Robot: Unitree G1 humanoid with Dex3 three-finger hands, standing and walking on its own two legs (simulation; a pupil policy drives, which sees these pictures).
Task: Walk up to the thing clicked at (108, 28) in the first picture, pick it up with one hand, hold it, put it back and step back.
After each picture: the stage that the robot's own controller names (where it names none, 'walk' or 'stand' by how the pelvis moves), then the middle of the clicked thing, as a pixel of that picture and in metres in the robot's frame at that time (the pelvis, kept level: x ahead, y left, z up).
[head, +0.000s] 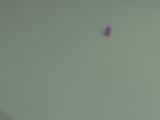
stand; (108, 31) +1.60 -0.31 -0.72
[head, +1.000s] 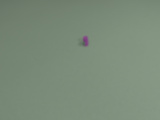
walk; (85, 41) +1.49 +0.08 -0.69
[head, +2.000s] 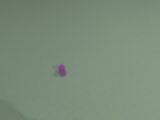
walk; (62, 70) +0.96 +0.30 -0.71
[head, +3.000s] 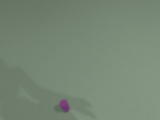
walk; (64, 106) +0.56 +0.25 -0.72
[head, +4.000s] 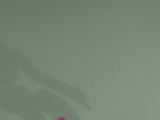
stand; out of the picture +0.41 +0.20 -0.70
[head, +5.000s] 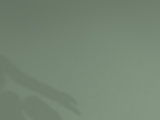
stand; out of the picture +0.37 +0.20 -0.72
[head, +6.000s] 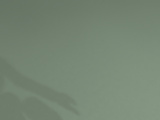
stand; out of the picture +0.37 +0.21 -0.72
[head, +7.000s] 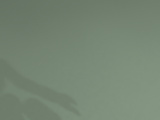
stand; out of the picture +0.36 +0.22 -0.72
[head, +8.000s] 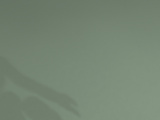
stand; out of the picture +0.36 +0.21 -0.72
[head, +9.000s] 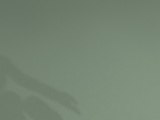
stand; out of the picture +0.36 +0.21 -0.72
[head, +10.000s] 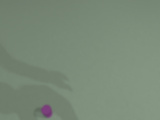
go down; (47, 111) +0.39 +0.21 -0.64
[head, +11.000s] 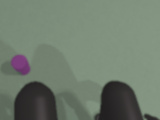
go down; (21, 65) +0.43 +0.26 -0.30
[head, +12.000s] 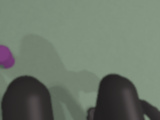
close in; (4, 57) +0.42 +0.28 -0.26
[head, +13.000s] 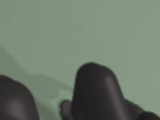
close; out of the picture +0.40 +0.31 -0.21
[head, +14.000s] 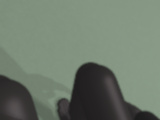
close; out of the picture +0.39 +0.31 -0.22
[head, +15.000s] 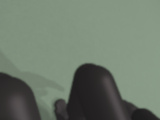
close; out of the picture +0.38 +0.30 -0.23
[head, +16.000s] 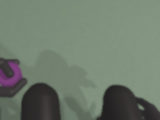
lift; (11, 78) +0.32 +0.26 -0.07
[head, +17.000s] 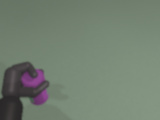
hold; (36, 87) +0.33 +0.17 +0.04
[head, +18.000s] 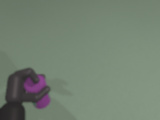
hold; (38, 92) +0.33 +0.17 -0.01
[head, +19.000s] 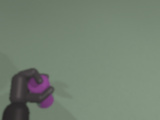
hold; (42, 92) +0.33 +0.16 -0.01
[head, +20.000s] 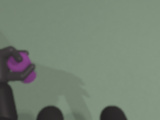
crouch; (23, 69) +0.40 +0.22 -0.08
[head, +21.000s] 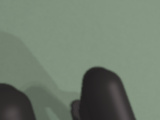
lower; out of the picture +0.42 +0.30 -0.20
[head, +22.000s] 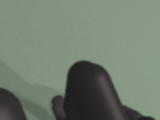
lower; out of the picture +0.42 +0.32 -0.22
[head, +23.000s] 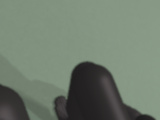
lower; out of the picture +0.41 +0.32 -0.22
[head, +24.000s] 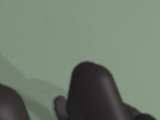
lower; out of the picture +0.41 +0.32 -0.22
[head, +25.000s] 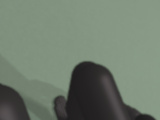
loosen; out of the picture +0.41 +0.32 -0.22
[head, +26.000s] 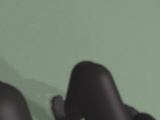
withdraw; out of the picture +0.40 +0.31 -0.23
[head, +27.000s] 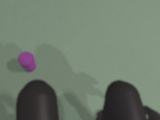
walk; (27, 62) +0.44 +0.26 -0.31
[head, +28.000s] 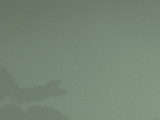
stand; out of the picture +0.38 +0.19 -0.65
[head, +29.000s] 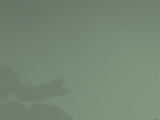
stand; out of the picture +0.40 +0.21 -0.66
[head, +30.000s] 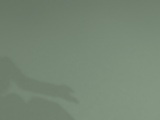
stand; out of the picture +0.40 +0.20 -0.68
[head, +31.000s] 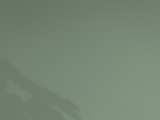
walk; out of the picture +0.40 +0.20 -0.72
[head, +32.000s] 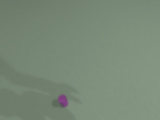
walk; (63, 101) +0.50 +0.20 -0.70
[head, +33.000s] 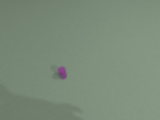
walk; (62, 73) +0.76 +0.22 -0.70
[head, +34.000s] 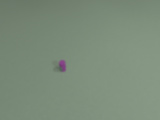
stand; (62, 66) +1.03 +0.23 -0.70
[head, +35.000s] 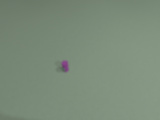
stand; (65, 66) +1.02 +0.21 -0.72
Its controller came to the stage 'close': yes
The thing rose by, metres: 0.70
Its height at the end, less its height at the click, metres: +0.00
